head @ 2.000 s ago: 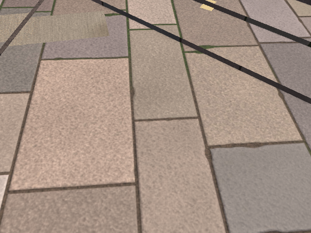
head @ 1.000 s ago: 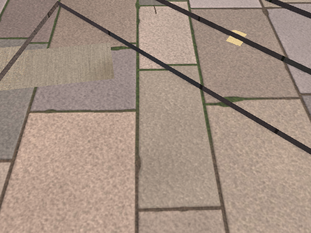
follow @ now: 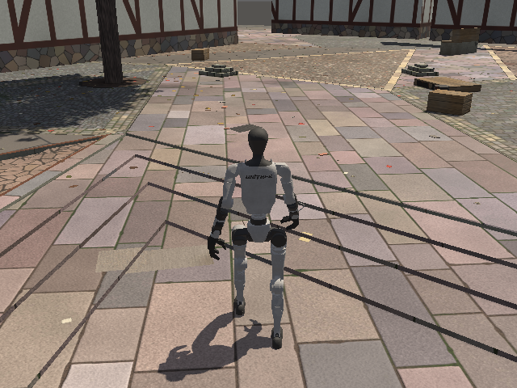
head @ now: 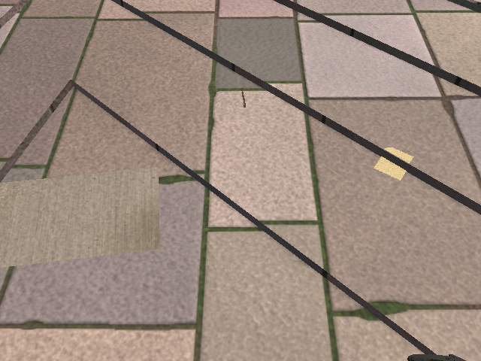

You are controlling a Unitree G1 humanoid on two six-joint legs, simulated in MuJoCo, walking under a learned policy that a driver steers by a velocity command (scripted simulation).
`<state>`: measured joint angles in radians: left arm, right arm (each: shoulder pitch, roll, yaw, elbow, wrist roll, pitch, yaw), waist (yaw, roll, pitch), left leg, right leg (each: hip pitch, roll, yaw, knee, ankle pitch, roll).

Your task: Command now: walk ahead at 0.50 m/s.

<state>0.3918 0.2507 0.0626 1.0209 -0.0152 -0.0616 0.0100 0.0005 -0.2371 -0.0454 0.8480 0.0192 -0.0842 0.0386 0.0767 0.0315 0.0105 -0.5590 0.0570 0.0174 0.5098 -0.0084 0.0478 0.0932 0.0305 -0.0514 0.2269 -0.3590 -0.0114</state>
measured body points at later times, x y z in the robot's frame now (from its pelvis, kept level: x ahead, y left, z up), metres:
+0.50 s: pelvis +0.28 +0.01 +0.01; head +0.30 +0.01 +0.46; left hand +0.48 +0.25 -0.10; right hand +0.26 -0.26 -0.13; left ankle +0.16 +0.12 -0.73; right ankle +0.46 -0.13 -0.70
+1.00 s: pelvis +0.55 -0.02 +0.01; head +0.58 -0.03 +0.46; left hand +0.53 +0.25 -0.12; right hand +0.75 -0.26 -0.09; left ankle +0.75 +0.14 -0.69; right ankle +0.46 -0.12 -0.73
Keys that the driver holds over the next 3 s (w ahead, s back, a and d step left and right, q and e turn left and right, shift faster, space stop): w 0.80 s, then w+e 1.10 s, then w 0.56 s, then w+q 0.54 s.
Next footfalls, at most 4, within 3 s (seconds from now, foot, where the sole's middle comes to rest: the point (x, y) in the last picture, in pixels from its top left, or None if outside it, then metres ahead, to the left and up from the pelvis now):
0.04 left None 0.20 0.12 -0.77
0.58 right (314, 355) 0.50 -0.12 -0.77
1.10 left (235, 254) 0.79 0.12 -0.77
1.60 right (342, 204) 0.98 -0.22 -0.73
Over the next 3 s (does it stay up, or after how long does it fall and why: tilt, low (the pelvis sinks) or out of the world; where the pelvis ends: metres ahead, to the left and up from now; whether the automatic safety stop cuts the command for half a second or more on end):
stays up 1.44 -0.38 0.08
